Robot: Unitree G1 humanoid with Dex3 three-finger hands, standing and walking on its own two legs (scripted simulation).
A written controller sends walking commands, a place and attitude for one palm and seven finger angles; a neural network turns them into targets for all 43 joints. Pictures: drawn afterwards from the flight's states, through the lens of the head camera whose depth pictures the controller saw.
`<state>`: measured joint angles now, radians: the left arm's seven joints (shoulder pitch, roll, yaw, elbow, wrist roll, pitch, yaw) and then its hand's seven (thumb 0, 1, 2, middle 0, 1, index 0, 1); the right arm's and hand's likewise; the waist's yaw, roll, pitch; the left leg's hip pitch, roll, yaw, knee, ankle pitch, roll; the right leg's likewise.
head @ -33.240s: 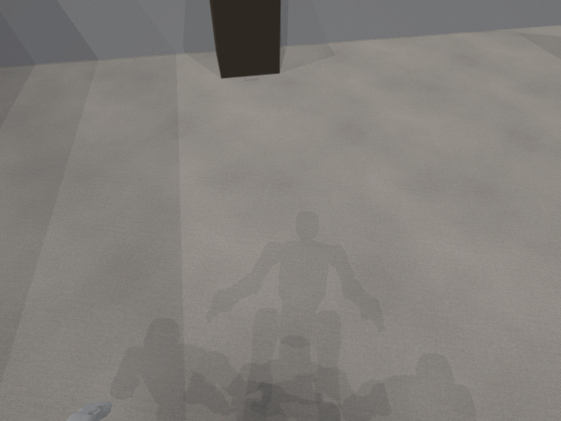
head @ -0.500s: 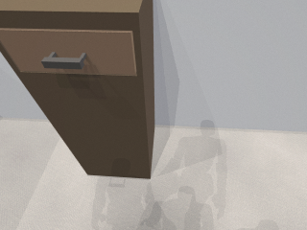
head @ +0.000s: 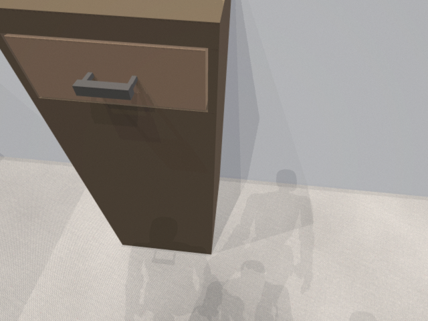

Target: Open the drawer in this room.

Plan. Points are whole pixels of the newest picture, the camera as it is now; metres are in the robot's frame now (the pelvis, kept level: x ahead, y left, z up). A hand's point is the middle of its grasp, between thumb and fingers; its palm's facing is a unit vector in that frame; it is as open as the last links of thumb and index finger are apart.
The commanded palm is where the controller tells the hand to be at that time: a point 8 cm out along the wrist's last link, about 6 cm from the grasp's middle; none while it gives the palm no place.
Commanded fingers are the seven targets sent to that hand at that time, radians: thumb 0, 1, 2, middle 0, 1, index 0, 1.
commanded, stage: come to a stop and stand still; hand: left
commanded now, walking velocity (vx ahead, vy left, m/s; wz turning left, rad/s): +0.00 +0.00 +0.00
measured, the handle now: (107, 83) +0.51 +0.25 +0.17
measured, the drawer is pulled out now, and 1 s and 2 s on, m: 0.00 0.00 0.00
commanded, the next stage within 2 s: look again from close up in 0.14 s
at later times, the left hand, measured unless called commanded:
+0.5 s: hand out of the picture +0.00 +0.22 -0.18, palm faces +0.00 -0.97 -0.22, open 7.4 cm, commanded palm none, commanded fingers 0.00 0.90 0.90 -0.20 -0.30 -0.20 -0.30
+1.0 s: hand out of the picture -0.12 +0.22 -0.18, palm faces +0.06 -0.98 -0.17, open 7.4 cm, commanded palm none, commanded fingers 0.00 0.90 0.90 -0.20 -0.30 -0.20 -0.30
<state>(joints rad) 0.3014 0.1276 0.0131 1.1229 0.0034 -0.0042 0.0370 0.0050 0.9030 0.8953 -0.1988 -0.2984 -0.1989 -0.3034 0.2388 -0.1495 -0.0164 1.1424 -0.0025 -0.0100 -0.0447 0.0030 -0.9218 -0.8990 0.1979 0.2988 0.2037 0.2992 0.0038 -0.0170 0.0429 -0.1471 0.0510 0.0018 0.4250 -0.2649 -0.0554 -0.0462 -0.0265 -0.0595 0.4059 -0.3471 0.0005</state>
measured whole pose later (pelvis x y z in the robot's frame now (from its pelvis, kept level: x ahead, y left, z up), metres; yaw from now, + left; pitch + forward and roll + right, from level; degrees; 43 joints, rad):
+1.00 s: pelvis -0.06 +0.05 -0.01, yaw +0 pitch -1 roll -1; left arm 0.43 0.16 0.00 1.09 0.02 0.01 0.02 0.01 0.90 0.90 -0.20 -0.30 -0.20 -0.30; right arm 0.34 -0.17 -0.01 1.08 -0.01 0.02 0.00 0.00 -0.91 -0.90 0.20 0.30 0.20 0.30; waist 0.01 -0.02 0.00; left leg -0.31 0.00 0.03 0.57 -0.29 0.03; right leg -0.20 -0.07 -0.03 0.53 -0.34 0.03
